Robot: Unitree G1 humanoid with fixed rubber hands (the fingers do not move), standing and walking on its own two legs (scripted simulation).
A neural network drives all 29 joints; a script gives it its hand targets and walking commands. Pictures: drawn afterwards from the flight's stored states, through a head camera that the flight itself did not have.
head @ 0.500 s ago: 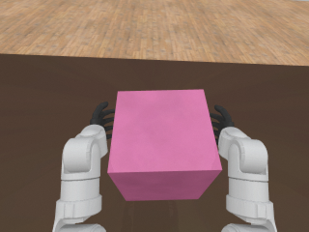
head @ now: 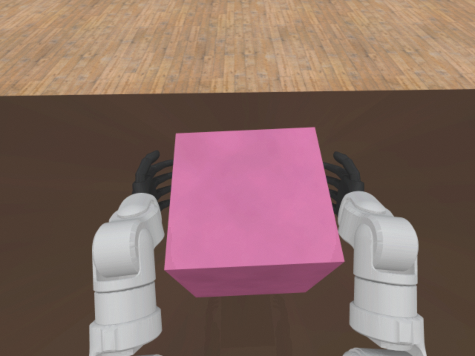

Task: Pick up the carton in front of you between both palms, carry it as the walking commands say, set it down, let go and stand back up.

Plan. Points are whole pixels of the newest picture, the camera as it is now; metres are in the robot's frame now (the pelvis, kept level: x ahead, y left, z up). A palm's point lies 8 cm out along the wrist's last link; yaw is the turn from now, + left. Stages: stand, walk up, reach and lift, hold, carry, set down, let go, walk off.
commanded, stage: carry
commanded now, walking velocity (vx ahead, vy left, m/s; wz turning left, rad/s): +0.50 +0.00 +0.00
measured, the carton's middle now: (248, 222) +0.34 -0.02 +0.06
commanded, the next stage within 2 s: none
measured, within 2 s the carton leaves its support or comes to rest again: neither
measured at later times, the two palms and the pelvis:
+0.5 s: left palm (158, 110) +0.65 +0.19 +0.08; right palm (283, 107) +0.65 -0.11 +0.08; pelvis +0.33 +0.02 -0.05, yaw -1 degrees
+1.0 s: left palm (181, 59) +0.96 +0.17 +0.05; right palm (276, 59) +0.95 -0.13 +0.06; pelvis +0.63 +0.04 -0.07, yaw +0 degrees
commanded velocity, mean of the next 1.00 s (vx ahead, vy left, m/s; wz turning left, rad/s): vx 0.50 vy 0.00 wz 0.00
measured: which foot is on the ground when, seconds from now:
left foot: up 0.00-0.46, down 0.48-1.00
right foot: down 0.00-0.46, up 0.48-1.00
